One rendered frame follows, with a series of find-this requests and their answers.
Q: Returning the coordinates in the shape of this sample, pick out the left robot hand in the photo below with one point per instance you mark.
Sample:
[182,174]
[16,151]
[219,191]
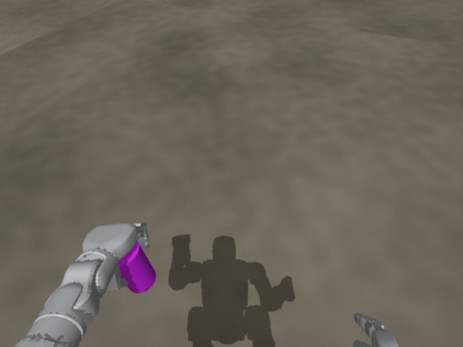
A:
[117,239]

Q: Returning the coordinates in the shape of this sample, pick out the right robot hand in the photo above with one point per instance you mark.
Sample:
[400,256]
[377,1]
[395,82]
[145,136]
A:
[375,330]

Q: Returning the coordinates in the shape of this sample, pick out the left robot arm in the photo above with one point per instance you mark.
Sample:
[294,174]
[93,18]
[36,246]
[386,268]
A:
[75,304]

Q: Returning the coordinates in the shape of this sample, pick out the can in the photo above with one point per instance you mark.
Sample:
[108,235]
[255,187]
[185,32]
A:
[137,270]

